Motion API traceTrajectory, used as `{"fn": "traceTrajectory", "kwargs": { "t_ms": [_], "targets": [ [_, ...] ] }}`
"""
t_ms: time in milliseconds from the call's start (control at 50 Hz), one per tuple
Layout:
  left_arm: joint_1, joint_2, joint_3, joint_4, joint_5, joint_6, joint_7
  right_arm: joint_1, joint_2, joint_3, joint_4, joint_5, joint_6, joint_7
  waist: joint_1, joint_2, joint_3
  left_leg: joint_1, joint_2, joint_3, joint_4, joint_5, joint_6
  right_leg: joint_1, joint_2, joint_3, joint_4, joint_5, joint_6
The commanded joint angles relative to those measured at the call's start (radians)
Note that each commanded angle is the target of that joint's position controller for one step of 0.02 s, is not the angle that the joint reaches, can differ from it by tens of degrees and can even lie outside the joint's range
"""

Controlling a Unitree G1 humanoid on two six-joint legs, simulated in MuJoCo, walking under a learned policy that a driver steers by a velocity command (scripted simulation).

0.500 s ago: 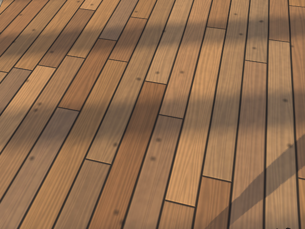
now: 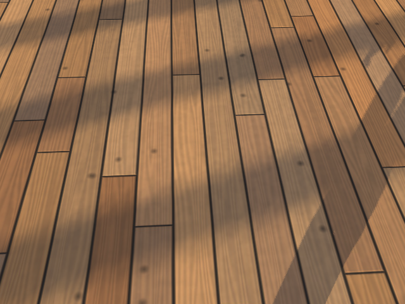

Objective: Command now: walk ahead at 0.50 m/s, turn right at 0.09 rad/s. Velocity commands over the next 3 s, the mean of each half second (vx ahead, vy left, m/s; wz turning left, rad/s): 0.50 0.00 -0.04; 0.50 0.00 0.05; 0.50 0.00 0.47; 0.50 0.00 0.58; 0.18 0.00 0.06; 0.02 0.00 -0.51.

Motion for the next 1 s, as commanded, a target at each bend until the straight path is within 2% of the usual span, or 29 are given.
{"fn": "traceTrajectory", "kwargs": {
  "t_ms": [20, 40, 60, 80, 100, 120, 140, 160, 180, 200, 220, 280, 380, 440, 520, 580, 600, 620, 640, 660, 680, 700, 720, 740, 760, 800, 840, 900, 1000],
  "targets": [
    [-0.071, 0.073, 0.012, -0.080, -0.003, -0.018, 0.009, 0.005, -0.174, -0.038, -0.031, -0.001, -0.006, -0.005, 0.032, 0.139, 0.036, -0.058, 0.273, -0.136, -0.035, 0.426, 0.129, 0.102, 0.027, -0.048, -0.073, -0.017, -0.026],
    [-0.049, 0.079, 0.016, -0.074, 0.000, -0.021, 0.014, 0.003, -0.179, -0.039, -0.026, -0.002, -0.001, -0.007, 0.046, 0.137, 0.029, -0.040, 0.278, -0.132, 0.008, 0.489, 0.122, 0.144, 0.041, -0.054, -0.101, -0.047, -0.040],
    [0.021, 0.085, 0.022, -0.050, 0.005, -0.026, 0.019, -0.002, -0.181, -0.039, -0.020, 0.001, 0.004, -0.009, 0.083, 0.122, -0.001, -0.035, 0.264, -0.108, 0.104, 0.599, 0.109, 0.244, 0.067, -0.066, -0.156, -0.050, -0.057],
    [0.156, 0.109, 0.036, 0.001, 0.016, -0.037, 0.029, 0.008, -0.163, -0.033, -0.014, 0.003, 0.008, -0.010, 0.135, 0.078, -0.074, -0.073, 0.217, -0.065, 0.281, 0.647, 0.090, 0.424, 0.084, -0.062, -0.202, -0.050, -0.081],
    [0.334, 0.174, 0.057, 0.038, 0.035, -0.045, 0.041, -0.010, -0.129, -0.020, -0.044, 0.005, 0.006, -0.010, 0.210, -0.006, -0.193, -0.227, 0.171, -0.024, 0.541, 0.433, 0.064, 0.656, -0.085, 0.124, -0.230, -0.149, -0.133],
    [0.393, 0.282, 0.083, 0.047, 0.036, -0.039, 0.052, 0.070, -0.020, 0.004, -0.085, 0.021, 0.005, -0.007, 0.174, -0.241, -0.285, -0.561, 0.006, 0.036, 0.878, -0.199, 0.022, 0.881, -0.365, 0.578, -0.339, -0.221, -0.243],
    [0.370, 0.247, 0.083, 0.050, -0.014, -0.026, 0.051, 0.029, -0.143, -0.029, -0.068, -0.006, 0.016, -0.018, 0.182, -0.131, -0.250, -0.656, 0.022, -0.082, 0.988, -0.264, 0.035, 0.814, -0.356, 0.661, -0.387, -0.230, -0.269],
    [0.283, 0.184, 0.066, 0.043, -0.020, -0.026, 0.049, -0.036, -0.145, -0.033, -0.082, -0.006, 0.015, -0.013, 0.141, -0.073, -0.116, -0.689, 0.075, -0.105, 0.993, -0.181, 0.046, 0.710, -0.303, 0.507, -0.388, -0.186, -0.248],
    [0.230, 0.130, 0.053, 0.041, -0.017, -0.034, 0.044, -0.069, -0.118, -0.026, -0.086, -0.001, 0.010, -0.007, 0.118, -0.038, -0.056, -0.659, 0.105, -0.106, 0.942, -0.113, 0.044, 0.600, -0.253, 0.400, -0.419, -0.083, -0.224],
    [0.201, 0.104, 0.046, 0.043, -0.016, -0.041, 0.044, -0.075, -0.106, -0.026, -0.079, -0.004, 0.017, -0.004, 0.089, -0.038, -0.027, -0.612, 0.127, -0.100, 0.891, -0.081, 0.038, 0.531, -0.206, 0.320, -0.446, -0.025, -0.191],
    [0.191, 0.085, 0.041, 0.053, -0.018, -0.047, 0.046, -0.057, -0.097, -0.024, -0.068, -0.017, 0.030, 0.001, 0.064, -0.050, -0.016, -0.565, 0.137, -0.096, 0.861, -0.064, 0.026, 0.478, -0.174, 0.264, -0.467, 0.035, -0.173],
    [0.237, 0.099, 0.046, 0.090, -0.027, -0.067, 0.047, -0.078, -0.073, -0.023, -0.067, -0.026, 0.052, 0.015, 0.045, -0.025, -0.013, -0.559, 0.135, -0.074, 0.823, -0.007, 0.002, 0.458, -0.154, 0.193, -0.508, 0.148, -0.188],
    [0.312, 0.097, 0.047, 0.144, -0.029, -0.066, 0.046, -0.280, -0.061, -0.016, -0.127, -0.023, 0.056, 0.021, 0.077, -0.011, 0.052, -0.665, 0.156, -0.048, 0.630, 0.159, -0.029, 0.487, -0.127, 0.118, -0.559, 0.161, -0.187],
    [0.360, 0.105, 0.048, 0.175, -0.027, -0.067, 0.046, -0.381, -0.047, -0.005, -0.156, -0.017, 0.052, 0.021, 0.104, -0.013, 0.065, -0.634, 0.136, -0.020, 0.494, 0.230, -0.024, 0.513, -0.121, 0.082, -0.550, 0.229, -0.177],
    [0.415, 0.115, 0.049, 0.217, -0.018, -0.062, 0.055, -0.470, -0.061, -0.003, -0.189, -0.015, 0.046, 0.016, 0.125, -0.018, 0.084, -0.623, 0.110, -0.004, 0.388, 0.215, 0.011, 0.615, -0.153, 0.076, -0.512, 0.314, -0.169],
    [0.394, 0.132, 0.053, 0.233, -0.012, -0.057, 0.063, -0.433, -0.076, -0.011, -0.186, -0.015, 0.035, 0.008, 0.090, -0.024, 0.066, -0.521, 0.070, 0.014, 0.327, 0.116, 0.057, 0.668, -0.169, 0.058, -0.413, 0.532, -0.147],
    [0.380, 0.141, 0.055, 0.236, -0.011, -0.056, 0.065, -0.357, -0.088, -0.019, -0.162, -0.017, 0.030, 0.001, 0.055, -0.029, 0.025, -0.413, 0.037, 0.029, 0.304, 0.084, 0.075, 0.667, -0.160, 0.044, -0.318, 0.670, -0.134],
    [0.364, 0.140, 0.054, 0.239, -0.015, -0.052, 0.064, -0.205, -0.103, -0.030, -0.110, -0.023, 0.021, -0.008, -0.013, -0.003, -0.053, -0.229, 0.007, 0.045, 0.239, 0.114, 0.099, 0.633, -0.124, 0.009, -0.141, 0.718, -0.115],
    [0.360, 0.119, 0.045, 0.222, -0.021, -0.053, 0.063, -0.021, -0.160, -0.050, -0.058, -0.042, 0.011, -0.020, -0.076, 0.042, -0.165, 0.040, 0.118, -0.076, 0.232, 0.085, 0.143, 0.460, -0.080, -0.020, 0.104, 0.512, -0.095],
    [0.456, 0.016, 0.022, 0.192, -0.056, -0.055, 0.053, 0.083, -0.281, -0.082, -0.046, -0.059, 0.012, -0.026, -0.053, 0.267, -0.300, 0.328, 0.426, -0.555, 0.158, -0.035, 0.265, 0.108, 0.090, -0.085, 0.503, -0.047, -0.041],
    [0.432, 0.095, 0.047, 0.208, -0.026, -0.053, 0.055, 0.025, -0.250, -0.077, -0.047, -0.015, 0.025, -0.015, -0.036, 0.202, -0.297, 0.279, 0.454, -0.750, 0.040, -0.034, 0.286, -0.006, 0.127, 0.057, 0.626, -0.389, -0.057],
    [0.355, 0.105, 0.055, 0.188, -0.020, -0.051, 0.053, -0.092, -0.201, -0.065, -0.061, 0.001, 0.028, -0.013, 0.015, 0.139, -0.130, 0.134, 0.417, -0.578, 0.033, -0.086, 0.259, -0.060, 0.058, 0.079, 0.643, -0.314, -0.066],
    [0.305, 0.088, 0.050, 0.178, -0.019, -0.056, 0.047, -0.161, -0.130, -0.047, -0.072, 0.000, 0.024, -0.008, 0.033, 0.084, -0.044, 0.000, 0.373, -0.466, -0.011, -0.042, 0.234, -0.045, 0.019, 0.073, 0.588, -0.240, -0.067],
    [0.290, 0.066, 0.049, 0.179, -0.018, -0.050, 0.044, -0.191, -0.096, -0.037, -0.067, -0.002, 0.017, -0.008, 0.062, 0.089, 0.003, -0.084, 0.322, -0.375, -0.045, 0.005, 0.197, -0.008, -0.012, 0.065, 0.524, -0.202, -0.063],
    [0.302, 0.055, 0.047, 0.183, -0.003, -0.037, 0.040, -0.198, -0.072, -0.029, -0.053, 0.001, 0.011, -0.011, 0.088, 0.112, 0.023, -0.151, 0.283, -0.306, -0.068, 0.070, 0.172, 0.041, -0.029, 0.059, 0.478, -0.182, -0.051],
    [0.310, 0.031, 0.043, 0.190, 0.004, -0.018, 0.028, -0.155, -0.075, -0.029, -0.026, 0.000, -0.006, -0.011, 0.101, 0.110, 0.010, -0.178, 0.261, -0.241, -0.086, 0.190, 0.177, 0.075, -0.030, 0.037, 0.455, -0.150, -0.033],
    [0.246, 0.028, 0.043, 0.169, 0.002, -0.010, 0.022, -0.114, -0.096, -0.034, -0.001, 0.004, -0.016, -0.011, 0.102, 0.099, 0.029, -0.167, 0.252, -0.199, -0.115, 0.223, 0.187, 0.014, -0.048, 0.021, 0.402, -0.092, -0.014],
    [0.096, 0.031, 0.041, 0.115, 0.003, -0.009, 0.021, -0.055, -0.090, -0.030, 0.026, 0.009, -0.013, -0.011, 0.074, 0.091, 0.070, -0.139, 0.223, -0.187, -0.132, 0.261, 0.194, -0.067, -0.062, -0.006, 0.243, 0.010, 0.023],
    [-0.073, 0.018, 0.027, 0.057, -0.009, -0.016, 0.023, 0.021, -0.109, -0.034, 0.050, 0.004, -0.005, -0.017, 0.024, 0.103, 0.066, -0.080, 0.205, -0.188, -0.077, 0.369, 0.183, -0.019, -0.012, -0.031, -0.002, 0.108, 0.049]
  ]
}}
